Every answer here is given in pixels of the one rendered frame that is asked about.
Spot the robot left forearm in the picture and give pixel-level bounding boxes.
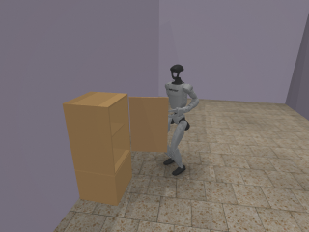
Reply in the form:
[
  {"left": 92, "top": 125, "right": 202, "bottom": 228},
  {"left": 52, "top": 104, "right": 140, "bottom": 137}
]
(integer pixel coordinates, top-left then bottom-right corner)
[{"left": 183, "top": 99, "right": 199, "bottom": 114}]

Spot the left robot hand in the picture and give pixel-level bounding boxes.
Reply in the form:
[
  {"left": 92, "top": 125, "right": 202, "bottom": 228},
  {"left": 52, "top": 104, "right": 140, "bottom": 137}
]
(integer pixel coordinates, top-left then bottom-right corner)
[{"left": 168, "top": 107, "right": 184, "bottom": 118}]

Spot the left robot upper arm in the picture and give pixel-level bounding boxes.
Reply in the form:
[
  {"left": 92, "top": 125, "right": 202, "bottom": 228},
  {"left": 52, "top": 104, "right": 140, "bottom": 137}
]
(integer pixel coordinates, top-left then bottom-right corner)
[{"left": 182, "top": 84, "right": 199, "bottom": 102}]

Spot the left robot thigh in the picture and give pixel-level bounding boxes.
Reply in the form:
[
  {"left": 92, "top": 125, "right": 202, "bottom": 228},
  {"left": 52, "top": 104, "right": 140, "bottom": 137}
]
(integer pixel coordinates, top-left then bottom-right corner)
[{"left": 169, "top": 119, "right": 190, "bottom": 156}]

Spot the cupboard door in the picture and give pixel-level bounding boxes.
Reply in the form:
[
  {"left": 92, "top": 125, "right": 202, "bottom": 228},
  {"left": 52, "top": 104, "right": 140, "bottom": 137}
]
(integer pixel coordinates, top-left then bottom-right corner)
[{"left": 128, "top": 97, "right": 169, "bottom": 153}]

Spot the right robot upper arm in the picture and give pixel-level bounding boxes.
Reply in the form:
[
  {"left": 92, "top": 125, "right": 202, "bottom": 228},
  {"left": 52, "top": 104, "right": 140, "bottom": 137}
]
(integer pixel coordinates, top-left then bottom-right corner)
[{"left": 165, "top": 81, "right": 172, "bottom": 102}]

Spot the robot left foot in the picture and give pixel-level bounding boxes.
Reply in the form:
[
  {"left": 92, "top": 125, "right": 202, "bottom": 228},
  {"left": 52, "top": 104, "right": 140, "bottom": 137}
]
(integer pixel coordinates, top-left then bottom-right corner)
[{"left": 172, "top": 165, "right": 186, "bottom": 176}]

